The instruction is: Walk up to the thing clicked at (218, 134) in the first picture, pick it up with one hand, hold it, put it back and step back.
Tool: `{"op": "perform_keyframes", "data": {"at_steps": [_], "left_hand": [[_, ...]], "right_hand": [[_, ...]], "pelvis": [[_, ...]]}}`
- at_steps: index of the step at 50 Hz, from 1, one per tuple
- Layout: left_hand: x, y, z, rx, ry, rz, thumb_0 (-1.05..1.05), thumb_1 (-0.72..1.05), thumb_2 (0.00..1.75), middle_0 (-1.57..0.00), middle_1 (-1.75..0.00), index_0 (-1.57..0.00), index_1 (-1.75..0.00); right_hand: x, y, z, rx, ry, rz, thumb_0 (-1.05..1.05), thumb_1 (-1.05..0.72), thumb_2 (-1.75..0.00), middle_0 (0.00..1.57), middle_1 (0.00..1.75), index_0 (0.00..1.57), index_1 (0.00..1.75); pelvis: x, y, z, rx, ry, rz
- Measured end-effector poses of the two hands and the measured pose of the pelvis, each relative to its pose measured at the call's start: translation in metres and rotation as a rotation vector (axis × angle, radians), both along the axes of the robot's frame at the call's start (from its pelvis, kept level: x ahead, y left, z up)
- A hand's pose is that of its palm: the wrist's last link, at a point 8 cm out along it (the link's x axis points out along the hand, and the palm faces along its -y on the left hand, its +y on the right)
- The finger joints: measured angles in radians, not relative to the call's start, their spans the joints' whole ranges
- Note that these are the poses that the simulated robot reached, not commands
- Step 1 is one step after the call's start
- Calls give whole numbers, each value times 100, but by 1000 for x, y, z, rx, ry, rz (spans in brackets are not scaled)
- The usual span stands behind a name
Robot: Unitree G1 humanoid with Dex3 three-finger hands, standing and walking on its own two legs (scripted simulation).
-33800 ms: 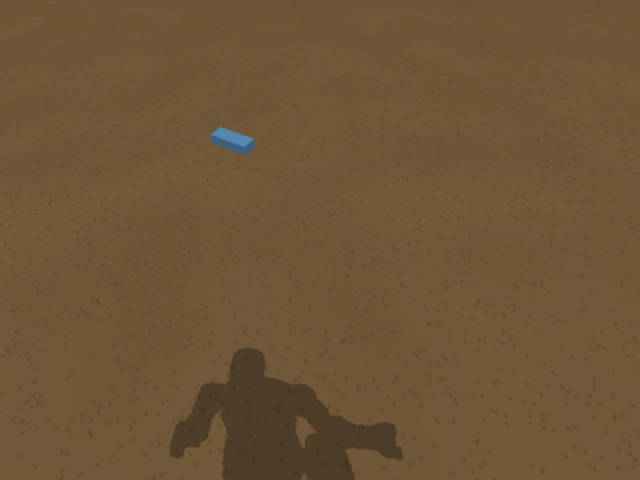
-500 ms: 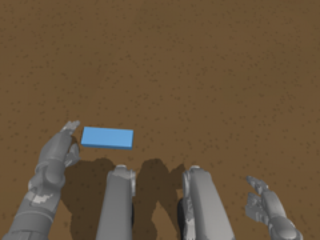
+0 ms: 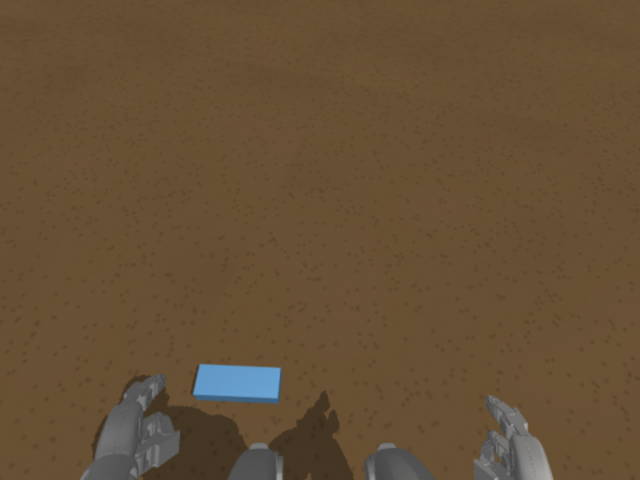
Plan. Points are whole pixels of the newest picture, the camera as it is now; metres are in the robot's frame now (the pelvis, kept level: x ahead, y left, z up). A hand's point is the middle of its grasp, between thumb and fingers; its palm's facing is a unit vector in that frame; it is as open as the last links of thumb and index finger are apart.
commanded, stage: home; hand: left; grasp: from above
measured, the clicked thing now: (239, 383) +0.44 +0.20 -0.65
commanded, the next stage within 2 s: none
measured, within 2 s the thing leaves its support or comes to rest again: neither
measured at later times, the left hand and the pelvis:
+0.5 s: hand (160, 456) +0.18 +0.18 -0.01, palm faces +0.07 -0.98 -0.19, open 7.4 cm; pelvis +0.02 +0.00 +0.04, yaw +1 degrees
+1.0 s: hand (161, 458) +0.17 +0.18 -0.01, palm faces +0.06 -0.98 -0.19, open 7.4 cm; pelvis +0.01 +0.00 +0.04, yaw +1 degrees
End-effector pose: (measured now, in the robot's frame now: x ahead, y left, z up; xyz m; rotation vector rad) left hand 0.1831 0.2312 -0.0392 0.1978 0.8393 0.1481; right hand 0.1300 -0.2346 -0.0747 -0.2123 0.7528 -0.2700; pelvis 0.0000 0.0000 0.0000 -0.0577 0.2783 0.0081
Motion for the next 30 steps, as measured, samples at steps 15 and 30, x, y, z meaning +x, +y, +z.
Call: {"op": "perform_keyframes", "data": {"at_steps": [15, 30], "left_hand": [[-20, -1, 59, -30, -37, 13, 1, 91, 90, -20, -30, -20, -30], [-25, -2, 54, -37, -27, 12, 2, 91, 90, -20, -30, -20, -30]], "right_hand": [[40, -7, 59, -51, -190, 15, 1, -90, -90, 20, 30, 20, 29], [48, 0, 62, -53, -207, 74, 1, -90, -90, 20, 30, 20, 29]], "pelvis": [[23, 1, 36, 12, -96, 11], [19, -1, 36, 14, -114, 18]]}}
